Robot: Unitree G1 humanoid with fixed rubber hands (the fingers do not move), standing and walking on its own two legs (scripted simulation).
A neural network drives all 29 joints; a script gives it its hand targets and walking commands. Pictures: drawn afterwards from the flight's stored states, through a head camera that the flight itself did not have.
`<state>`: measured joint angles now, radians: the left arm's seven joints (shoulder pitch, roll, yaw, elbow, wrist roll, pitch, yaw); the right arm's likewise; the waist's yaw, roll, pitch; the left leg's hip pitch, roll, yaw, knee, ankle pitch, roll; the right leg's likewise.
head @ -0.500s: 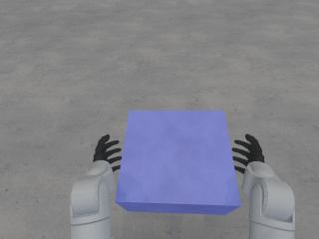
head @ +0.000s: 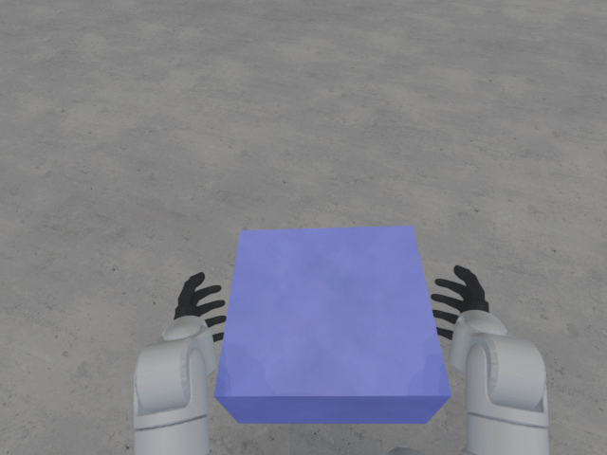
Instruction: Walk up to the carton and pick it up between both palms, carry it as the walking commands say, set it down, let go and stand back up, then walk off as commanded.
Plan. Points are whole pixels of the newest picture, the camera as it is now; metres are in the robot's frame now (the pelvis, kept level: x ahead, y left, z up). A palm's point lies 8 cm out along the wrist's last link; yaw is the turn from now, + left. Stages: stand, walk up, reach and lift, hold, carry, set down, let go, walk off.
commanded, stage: carry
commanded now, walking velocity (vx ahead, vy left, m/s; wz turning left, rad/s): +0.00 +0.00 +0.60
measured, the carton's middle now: (328, 321) +0.32 +0.00 -0.04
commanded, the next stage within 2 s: none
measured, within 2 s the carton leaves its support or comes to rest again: neither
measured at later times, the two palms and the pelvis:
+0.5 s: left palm (138, 388) +0.19 +0.20 +0.09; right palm (451, 323) +0.26 -0.13 +0.08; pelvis -0.04 -0.02 +0.01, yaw +18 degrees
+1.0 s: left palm out of the picture +0.03 +0.27 +0.07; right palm (330, 344) +0.24 +0.00 +0.06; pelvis -0.09 -0.03 +0.00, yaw +36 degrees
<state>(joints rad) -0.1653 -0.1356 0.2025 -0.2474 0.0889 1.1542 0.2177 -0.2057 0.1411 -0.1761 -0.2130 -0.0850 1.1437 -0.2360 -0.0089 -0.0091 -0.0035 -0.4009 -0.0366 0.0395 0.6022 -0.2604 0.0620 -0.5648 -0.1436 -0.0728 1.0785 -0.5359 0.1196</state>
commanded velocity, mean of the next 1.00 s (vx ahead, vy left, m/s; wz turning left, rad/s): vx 0.00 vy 0.00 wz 0.60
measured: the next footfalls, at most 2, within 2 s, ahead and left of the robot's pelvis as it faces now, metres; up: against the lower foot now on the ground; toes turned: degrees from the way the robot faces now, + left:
right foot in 0.30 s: +0.04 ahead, -0.15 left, +0.00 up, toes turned +7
left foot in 0.60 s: -0.05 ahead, +0.13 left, +0.00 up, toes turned +27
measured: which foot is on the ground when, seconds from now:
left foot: down 0.00-0.30, up 0.32-0.58, down 0.60-0.98, up 1.00-1.00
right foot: up 0.00-0.28, down 0.30-0.62, up 0.64-0.94, down 0.96-1.00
